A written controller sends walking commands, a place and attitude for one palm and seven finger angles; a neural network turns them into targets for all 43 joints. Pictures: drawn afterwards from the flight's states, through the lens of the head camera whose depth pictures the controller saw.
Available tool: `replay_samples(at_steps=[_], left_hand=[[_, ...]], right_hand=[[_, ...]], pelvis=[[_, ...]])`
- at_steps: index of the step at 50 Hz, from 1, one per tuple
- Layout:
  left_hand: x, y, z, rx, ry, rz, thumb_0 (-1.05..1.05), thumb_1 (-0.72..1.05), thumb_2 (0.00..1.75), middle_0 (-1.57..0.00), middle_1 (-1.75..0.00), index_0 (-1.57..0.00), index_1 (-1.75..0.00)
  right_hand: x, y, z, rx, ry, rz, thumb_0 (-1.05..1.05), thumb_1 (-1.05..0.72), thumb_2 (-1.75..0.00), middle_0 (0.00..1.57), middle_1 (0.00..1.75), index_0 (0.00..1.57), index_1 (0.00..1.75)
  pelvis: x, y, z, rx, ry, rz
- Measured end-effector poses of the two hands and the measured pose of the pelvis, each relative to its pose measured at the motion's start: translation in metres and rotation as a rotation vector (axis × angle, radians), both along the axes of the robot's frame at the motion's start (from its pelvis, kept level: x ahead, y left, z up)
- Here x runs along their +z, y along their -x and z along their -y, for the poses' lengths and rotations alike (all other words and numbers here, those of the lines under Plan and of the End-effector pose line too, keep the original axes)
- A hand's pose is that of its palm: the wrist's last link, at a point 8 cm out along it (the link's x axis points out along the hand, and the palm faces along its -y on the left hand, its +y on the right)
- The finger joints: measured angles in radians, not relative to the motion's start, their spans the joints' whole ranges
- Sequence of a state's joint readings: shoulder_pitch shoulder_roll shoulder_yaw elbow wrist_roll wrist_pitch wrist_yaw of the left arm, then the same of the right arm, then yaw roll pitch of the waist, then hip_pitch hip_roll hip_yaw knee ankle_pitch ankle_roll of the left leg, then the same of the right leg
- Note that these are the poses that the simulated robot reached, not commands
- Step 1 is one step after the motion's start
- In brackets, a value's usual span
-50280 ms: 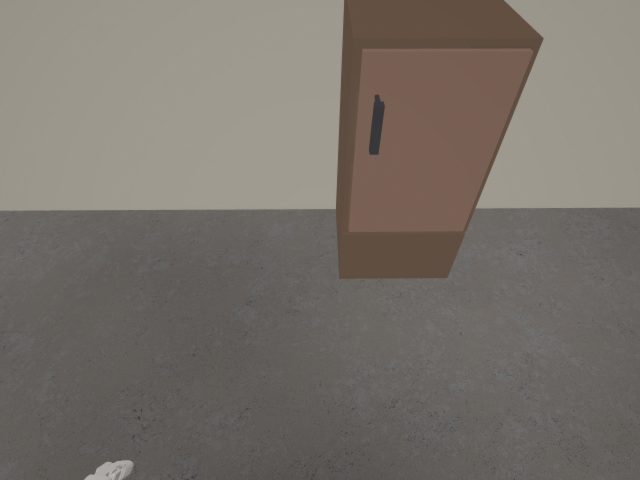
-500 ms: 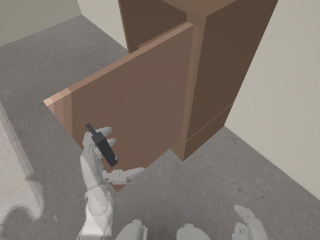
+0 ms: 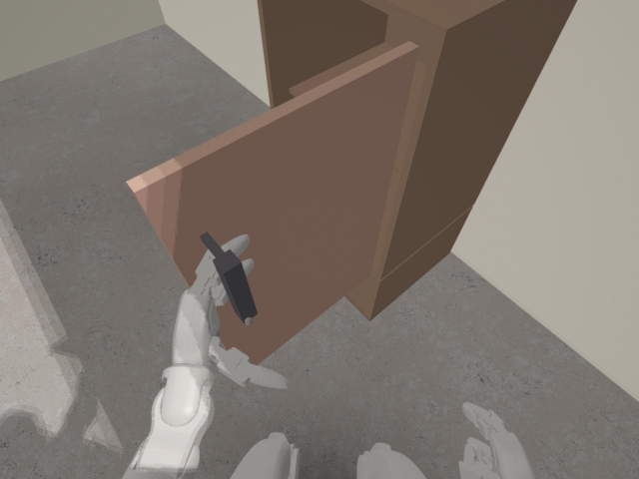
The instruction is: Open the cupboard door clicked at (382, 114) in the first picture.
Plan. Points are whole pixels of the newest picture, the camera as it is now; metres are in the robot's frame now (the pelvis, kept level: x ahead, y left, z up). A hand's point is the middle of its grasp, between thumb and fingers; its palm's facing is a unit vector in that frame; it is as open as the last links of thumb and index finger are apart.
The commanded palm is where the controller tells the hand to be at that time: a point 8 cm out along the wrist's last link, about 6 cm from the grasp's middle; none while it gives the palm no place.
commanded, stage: slide the hand sideways off the handle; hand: left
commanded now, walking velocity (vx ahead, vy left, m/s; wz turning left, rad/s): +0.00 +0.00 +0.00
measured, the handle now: (228, 278) +0.35 +0.14 +0.04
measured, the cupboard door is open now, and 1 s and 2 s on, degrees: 90 91 91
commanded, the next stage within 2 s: draw the hand back to the body in 1.06 s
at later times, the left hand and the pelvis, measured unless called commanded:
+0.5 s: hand (217, 364) +0.24 +0.13 +0.03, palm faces -0.06 -1.00 +0.00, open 16.3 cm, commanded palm +0.23 +0.19 +0.04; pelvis +0.00 +0.04 -0.01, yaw -2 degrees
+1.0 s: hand (175, 397) +0.21 +0.17 +0.03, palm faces -0.02 -1.00 -0.03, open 16.3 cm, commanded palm +0.18 +0.23 +0.04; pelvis +0.01 +0.02 -0.02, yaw -1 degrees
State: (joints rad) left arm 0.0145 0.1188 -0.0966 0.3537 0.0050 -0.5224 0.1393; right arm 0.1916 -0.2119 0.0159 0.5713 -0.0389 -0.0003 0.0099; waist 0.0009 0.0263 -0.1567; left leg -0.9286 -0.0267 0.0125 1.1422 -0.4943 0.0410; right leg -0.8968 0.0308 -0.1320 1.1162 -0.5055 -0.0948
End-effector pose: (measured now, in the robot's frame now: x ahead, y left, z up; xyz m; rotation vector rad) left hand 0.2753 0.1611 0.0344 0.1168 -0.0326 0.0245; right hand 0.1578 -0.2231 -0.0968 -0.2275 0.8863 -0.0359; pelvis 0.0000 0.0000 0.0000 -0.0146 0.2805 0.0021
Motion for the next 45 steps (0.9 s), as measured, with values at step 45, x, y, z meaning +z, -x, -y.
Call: replay_samples(at_steps=[45], left_hand=[[0.0,0.082,-0.057,-0.035,0.101,-0.109,-0.01,-0.5,0.3,-0.15,-0.3,-0.16,-0.3]], right_hand=[[0.016,-0.032,-0.021,-0.007,0.02,0.155,0.02,-0.9,-0.89,0.21,0.3,0.21,0.3]], pelvis=[[-0.014,-0.012,-0.023,-0.011,0.034,-0.024]])
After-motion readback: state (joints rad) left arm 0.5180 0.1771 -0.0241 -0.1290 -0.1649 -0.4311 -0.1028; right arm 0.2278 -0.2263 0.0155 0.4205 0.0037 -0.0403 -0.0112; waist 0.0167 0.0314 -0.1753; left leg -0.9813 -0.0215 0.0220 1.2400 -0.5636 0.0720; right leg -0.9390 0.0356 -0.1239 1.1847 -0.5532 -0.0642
